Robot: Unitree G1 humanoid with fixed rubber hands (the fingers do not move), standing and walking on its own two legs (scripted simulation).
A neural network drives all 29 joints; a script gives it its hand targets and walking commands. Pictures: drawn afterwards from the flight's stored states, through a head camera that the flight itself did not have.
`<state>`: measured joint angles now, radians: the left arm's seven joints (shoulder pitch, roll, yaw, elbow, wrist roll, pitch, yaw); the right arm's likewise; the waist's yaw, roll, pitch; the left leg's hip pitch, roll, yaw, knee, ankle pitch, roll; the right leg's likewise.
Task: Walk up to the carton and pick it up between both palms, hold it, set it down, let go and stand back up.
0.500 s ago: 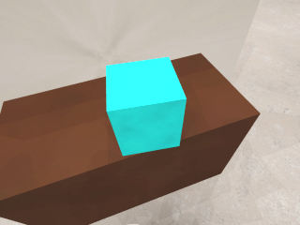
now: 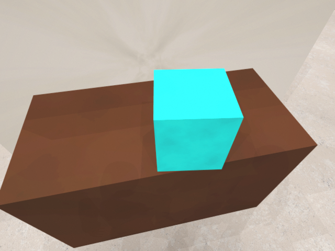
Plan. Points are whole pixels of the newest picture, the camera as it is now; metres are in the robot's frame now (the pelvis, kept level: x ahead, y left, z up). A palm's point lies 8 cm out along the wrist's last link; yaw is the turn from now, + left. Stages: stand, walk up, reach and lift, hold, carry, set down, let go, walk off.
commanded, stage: walk up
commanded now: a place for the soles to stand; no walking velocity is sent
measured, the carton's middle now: (189, 122) +0.47 -0.04 +0.01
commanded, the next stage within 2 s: none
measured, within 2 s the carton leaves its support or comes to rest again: neither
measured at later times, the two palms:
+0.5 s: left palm out of the picture -0.02 +0.25 -0.15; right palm out of the picture +0.04 -0.27 -0.13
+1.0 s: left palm out of the picture -0.03 +0.21 -0.15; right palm out of the picture +0.09 -0.26 -0.13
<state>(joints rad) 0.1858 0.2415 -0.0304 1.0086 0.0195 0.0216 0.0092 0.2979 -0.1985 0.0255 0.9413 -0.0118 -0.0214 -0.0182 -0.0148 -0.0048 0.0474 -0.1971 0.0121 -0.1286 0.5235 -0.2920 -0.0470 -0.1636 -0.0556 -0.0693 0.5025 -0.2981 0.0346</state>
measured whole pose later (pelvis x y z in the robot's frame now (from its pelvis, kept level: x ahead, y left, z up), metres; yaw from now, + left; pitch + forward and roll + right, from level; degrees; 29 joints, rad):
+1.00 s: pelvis +0.00 -0.04 -0.01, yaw +13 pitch -3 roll +0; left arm 0.28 0.25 -0.04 0.98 0.01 0.04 -0.01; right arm 0.29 -0.18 0.03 0.93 -0.01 -0.01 -0.03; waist 0.01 -0.05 0.06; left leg -0.26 -0.03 -0.02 0.61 -0.31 0.02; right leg -0.16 -0.06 -0.17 0.60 -0.37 -0.02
